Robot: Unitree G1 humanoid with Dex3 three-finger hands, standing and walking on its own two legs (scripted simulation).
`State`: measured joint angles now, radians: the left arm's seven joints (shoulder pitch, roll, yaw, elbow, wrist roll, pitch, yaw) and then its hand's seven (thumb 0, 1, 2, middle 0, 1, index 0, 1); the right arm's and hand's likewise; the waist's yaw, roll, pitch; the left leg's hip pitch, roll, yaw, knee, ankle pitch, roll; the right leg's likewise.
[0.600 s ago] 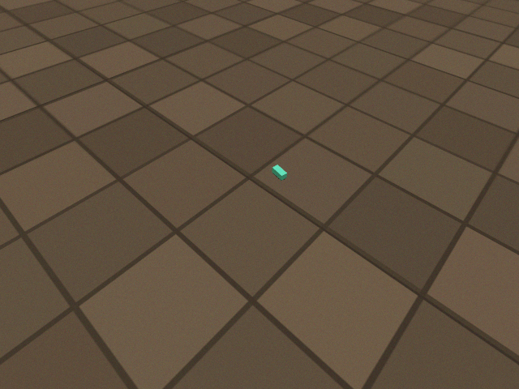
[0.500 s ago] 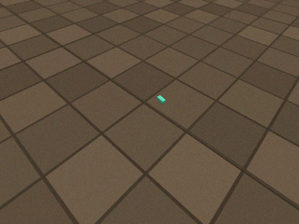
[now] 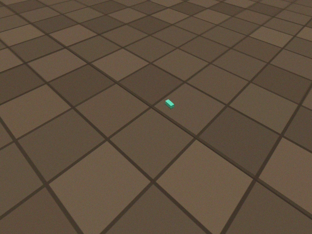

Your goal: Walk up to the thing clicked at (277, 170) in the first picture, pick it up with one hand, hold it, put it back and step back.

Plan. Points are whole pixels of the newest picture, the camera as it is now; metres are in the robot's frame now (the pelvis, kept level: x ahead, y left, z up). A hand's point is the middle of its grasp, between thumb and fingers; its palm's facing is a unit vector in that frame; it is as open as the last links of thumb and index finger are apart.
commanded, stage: stand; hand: left
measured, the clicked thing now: (169, 103) +1.32 -0.16 -0.76
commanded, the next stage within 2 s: walk up in 0.52 s
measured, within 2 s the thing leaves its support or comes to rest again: neither
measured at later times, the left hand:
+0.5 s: hand out of the picture +0.07 +0.25 -0.16, palm faces -0.03 -0.94 -0.34, open 7.4 cm
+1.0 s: hand (90, 211) +0.23 +0.19 -0.14, palm faces -0.24 -0.86 -0.45, open 7.4 cm
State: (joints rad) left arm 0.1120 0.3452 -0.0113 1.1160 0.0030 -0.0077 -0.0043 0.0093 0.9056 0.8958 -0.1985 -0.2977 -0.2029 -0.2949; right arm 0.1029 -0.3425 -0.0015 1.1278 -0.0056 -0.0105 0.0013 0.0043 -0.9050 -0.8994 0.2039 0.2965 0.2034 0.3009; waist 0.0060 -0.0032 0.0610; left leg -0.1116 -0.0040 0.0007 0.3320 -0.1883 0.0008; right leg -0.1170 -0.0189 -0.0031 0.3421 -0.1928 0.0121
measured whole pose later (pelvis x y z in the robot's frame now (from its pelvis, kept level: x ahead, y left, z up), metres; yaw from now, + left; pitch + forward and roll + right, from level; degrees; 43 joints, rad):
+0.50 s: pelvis +0.00 +0.00 +0.00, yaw +0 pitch -2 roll +0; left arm 0.12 0.35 -0.01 1.12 0.01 -0.01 0.00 0.01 0.91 0.90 -0.20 -0.30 -0.20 -0.29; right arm 0.10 -0.35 0.00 1.12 0.00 -0.01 0.00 0.00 -0.91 -0.90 0.20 0.30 0.20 0.30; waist 0.00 0.00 0.06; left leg -0.11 0.00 0.00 0.33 -0.19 0.00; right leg -0.11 -0.02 -0.01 0.33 -0.19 0.01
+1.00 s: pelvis +0.12 -0.07 -0.02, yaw -20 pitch -4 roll -1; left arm 0.34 0.37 0.07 0.93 0.00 -0.05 -0.02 0.01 0.91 0.90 -0.20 -0.30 -0.20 -0.29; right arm 0.15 -0.44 -0.09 0.86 -0.02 0.02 0.09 0.01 -0.91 -0.90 0.20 0.30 0.20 0.30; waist 0.04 0.12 0.08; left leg -0.45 0.07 -0.01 1.14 -0.39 0.00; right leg -0.21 0.02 -0.02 0.58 -0.30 -0.02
